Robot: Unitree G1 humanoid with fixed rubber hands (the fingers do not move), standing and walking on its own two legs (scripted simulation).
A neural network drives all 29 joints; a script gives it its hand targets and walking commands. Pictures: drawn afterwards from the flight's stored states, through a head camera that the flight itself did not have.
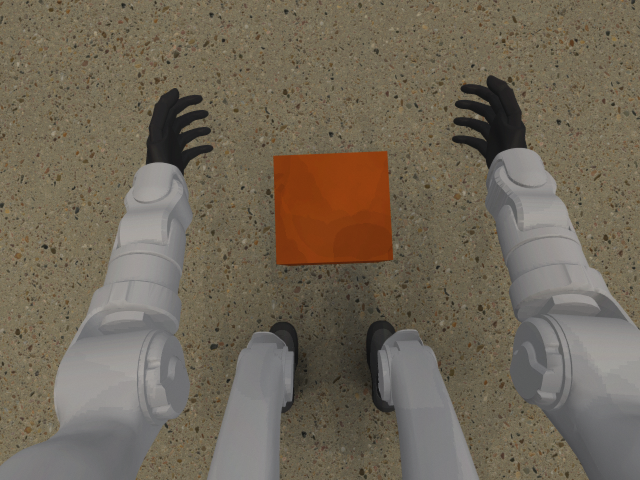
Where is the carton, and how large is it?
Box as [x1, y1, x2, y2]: [273, 151, 392, 265]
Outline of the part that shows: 386,151 273,156 277,264 298,265 375,262 392,259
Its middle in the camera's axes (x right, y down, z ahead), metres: +0.02 -0.04 +0.83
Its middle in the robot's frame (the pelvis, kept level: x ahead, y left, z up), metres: +0.46 +0.00 -0.50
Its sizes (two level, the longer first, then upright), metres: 0.210 0.200 0.250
